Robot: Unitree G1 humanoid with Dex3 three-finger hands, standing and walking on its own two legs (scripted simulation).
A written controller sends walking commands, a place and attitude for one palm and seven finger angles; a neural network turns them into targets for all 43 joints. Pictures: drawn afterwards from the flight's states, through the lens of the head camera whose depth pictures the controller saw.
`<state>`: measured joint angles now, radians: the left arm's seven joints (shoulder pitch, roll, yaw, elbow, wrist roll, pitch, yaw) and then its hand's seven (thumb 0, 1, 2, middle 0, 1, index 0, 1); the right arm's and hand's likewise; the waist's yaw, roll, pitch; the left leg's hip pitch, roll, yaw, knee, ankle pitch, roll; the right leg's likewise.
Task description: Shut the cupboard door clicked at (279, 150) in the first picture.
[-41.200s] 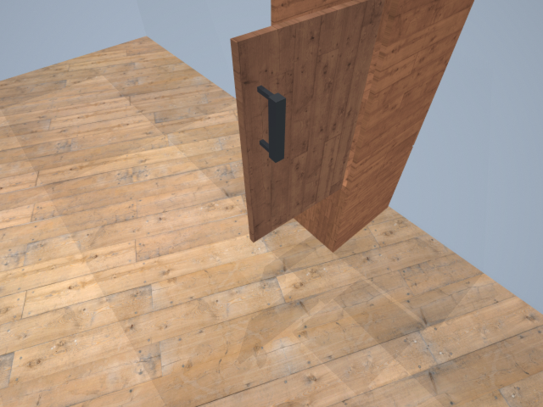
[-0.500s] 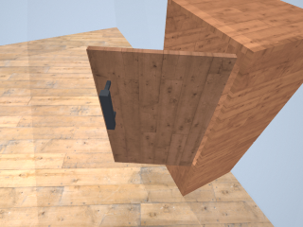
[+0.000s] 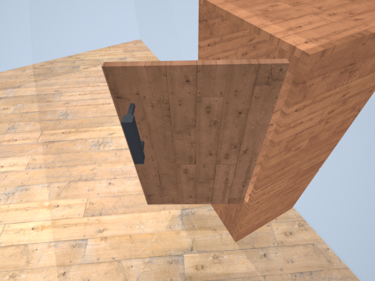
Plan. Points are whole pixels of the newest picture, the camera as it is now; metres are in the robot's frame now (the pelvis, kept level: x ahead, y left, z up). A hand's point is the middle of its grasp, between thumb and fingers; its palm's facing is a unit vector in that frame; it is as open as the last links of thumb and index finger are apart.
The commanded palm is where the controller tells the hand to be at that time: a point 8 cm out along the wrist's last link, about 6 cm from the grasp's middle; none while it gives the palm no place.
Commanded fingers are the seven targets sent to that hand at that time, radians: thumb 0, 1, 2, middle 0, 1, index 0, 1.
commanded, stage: look again from close up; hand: left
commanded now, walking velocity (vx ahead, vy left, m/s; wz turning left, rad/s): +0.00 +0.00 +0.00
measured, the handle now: (135, 134) +0.42 +0.15 +0.08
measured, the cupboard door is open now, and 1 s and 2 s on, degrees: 62 62 62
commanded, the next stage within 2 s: shuffle to correct the standing spot in 0.54 s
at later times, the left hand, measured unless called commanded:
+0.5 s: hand out of the picture +0.02 +0.18 -0.17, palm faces +0.01 -0.98 -0.18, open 7.3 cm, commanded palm none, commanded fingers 0.00 0.90 0.90 -0.20 -0.30 -0.20 -0.30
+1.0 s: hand out of the picture +0.03 +0.17 -0.17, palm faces -0.01 -0.98 -0.21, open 7.3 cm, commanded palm none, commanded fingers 0.00 0.90 0.90 -0.20 -0.30 -0.20 -0.30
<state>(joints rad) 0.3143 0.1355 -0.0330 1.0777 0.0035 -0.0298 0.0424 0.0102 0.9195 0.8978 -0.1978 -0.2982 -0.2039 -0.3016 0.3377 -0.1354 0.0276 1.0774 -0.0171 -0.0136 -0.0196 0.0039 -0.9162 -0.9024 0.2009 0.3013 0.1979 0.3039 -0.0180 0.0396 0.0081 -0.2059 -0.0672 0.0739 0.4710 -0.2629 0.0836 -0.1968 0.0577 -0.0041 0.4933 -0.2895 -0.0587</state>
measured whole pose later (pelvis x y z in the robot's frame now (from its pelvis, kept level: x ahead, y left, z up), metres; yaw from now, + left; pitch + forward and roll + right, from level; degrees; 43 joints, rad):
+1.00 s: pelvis -0.01 -0.01 +0.00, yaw -2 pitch +0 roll +0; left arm 0.23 0.18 0.04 1.01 0.02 0.07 0.03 0.00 0.91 0.90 -0.20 -0.30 -0.20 -0.30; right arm 0.20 -0.15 -0.02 1.06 -0.03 0.01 -0.05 0.00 -0.91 -0.90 0.20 0.30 0.20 0.30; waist 0.00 -0.01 0.09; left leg -0.22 -0.04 0.09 0.46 -0.25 0.08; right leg -0.40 0.00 0.02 0.95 -0.47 -0.01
